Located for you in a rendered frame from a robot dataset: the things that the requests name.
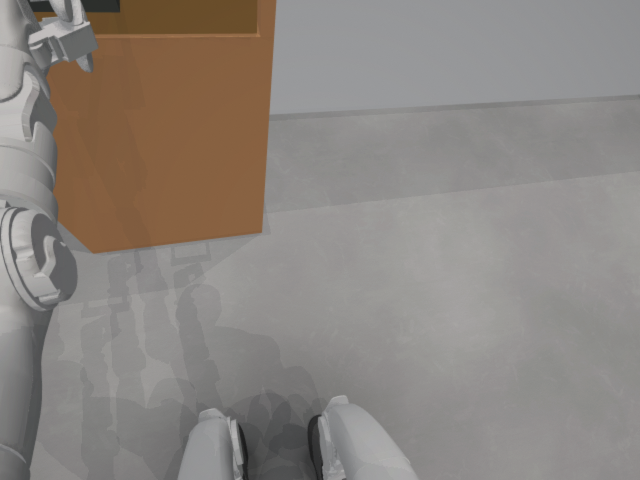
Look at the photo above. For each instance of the right robot shin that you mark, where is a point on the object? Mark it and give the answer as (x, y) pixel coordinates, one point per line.
(333, 471)

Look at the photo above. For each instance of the robot left forearm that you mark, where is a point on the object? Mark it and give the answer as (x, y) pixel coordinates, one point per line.
(28, 151)

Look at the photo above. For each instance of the cabinet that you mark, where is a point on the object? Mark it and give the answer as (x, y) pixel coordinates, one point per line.
(166, 140)

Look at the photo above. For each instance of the drawer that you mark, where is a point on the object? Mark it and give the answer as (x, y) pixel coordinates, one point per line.
(174, 17)

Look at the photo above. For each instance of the left robot thigh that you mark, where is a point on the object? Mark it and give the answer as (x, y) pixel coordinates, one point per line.
(213, 450)

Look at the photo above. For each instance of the left robot upper arm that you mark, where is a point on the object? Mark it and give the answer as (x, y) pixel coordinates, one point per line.
(37, 271)

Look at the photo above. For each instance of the robot left hand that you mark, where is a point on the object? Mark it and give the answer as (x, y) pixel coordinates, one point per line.
(67, 37)

